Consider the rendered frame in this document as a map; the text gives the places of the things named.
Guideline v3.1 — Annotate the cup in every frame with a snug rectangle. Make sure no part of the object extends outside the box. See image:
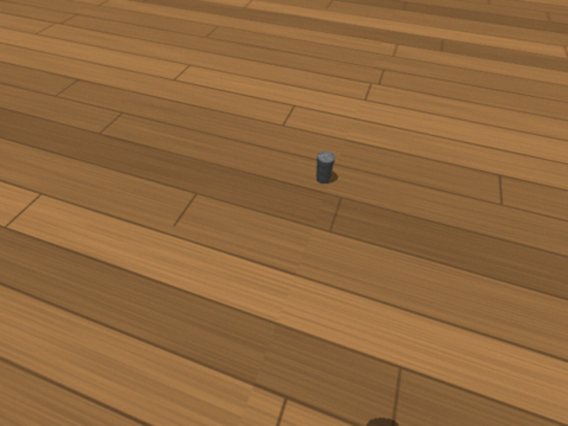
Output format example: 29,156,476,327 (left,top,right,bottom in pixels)
316,151,335,184

